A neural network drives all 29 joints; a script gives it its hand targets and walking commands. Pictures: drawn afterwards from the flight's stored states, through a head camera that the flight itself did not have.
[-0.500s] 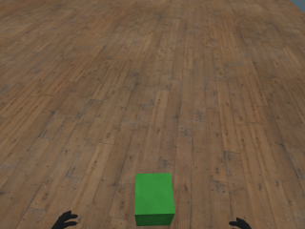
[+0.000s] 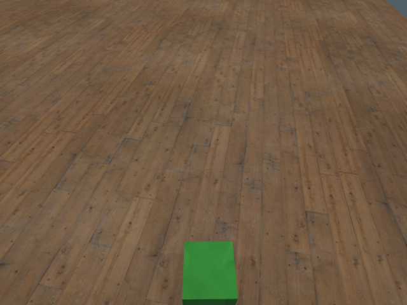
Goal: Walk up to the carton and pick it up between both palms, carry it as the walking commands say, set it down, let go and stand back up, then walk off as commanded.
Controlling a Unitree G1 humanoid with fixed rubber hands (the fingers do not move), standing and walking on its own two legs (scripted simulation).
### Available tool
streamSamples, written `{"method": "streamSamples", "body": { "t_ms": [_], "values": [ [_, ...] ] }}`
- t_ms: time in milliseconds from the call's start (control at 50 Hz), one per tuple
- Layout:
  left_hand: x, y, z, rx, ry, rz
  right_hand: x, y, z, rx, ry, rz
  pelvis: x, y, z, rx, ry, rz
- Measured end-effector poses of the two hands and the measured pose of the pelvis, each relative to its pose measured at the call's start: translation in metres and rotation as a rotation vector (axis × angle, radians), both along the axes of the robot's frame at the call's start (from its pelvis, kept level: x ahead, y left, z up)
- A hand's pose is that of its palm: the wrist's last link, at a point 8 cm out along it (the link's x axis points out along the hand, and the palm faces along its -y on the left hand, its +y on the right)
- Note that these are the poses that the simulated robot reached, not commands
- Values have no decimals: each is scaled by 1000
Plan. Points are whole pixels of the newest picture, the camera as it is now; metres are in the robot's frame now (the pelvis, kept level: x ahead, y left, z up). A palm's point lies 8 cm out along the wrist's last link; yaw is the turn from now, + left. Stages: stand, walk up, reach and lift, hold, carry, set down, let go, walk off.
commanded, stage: stand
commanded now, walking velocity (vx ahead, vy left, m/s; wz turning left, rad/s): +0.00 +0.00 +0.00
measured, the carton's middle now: (208, 278) +0.37 -0.02 -0.64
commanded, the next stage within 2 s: walk off in 1.16 s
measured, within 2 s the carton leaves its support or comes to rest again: neither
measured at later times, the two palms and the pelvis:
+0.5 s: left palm out of the picture -0.05 +0.24 -0.13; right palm out of the picture -0.05 -0.24 -0.13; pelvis -0.02 +0.00 +0.01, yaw +0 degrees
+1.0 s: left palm out of the picture -0.09 +0.21 -0.14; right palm out of the picture -0.10 -0.22 -0.14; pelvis -0.04 -0.01 +0.01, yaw +0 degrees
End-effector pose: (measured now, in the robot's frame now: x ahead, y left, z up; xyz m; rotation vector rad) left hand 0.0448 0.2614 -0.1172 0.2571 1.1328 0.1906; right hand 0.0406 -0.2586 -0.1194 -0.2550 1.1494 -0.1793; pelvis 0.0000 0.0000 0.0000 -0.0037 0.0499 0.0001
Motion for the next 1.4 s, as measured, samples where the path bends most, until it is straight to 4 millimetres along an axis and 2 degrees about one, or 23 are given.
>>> {"method": "streamSamples", "body": {
  "t_ms": [320,600,980,1400],
  "values": [
    [-66,-14,-13,-37,198,47,-62,13,-11,31,193,-31,-11,-1,4,0,-45,3],
    [-105,-32,-18,-76,290,71,-103,28,-16,66,289,-45,-25,-2,7,1,-68,4],
    [-135,-50,-20,-108,339,90,-136,40,-18,101,344,-64,-41,-5,9,2,-74,3],
    [-149,-63,-21,-127,345,112,-152,43,-20,122,359,-78,-51,-10,8,2,-73,5]
  ]
}}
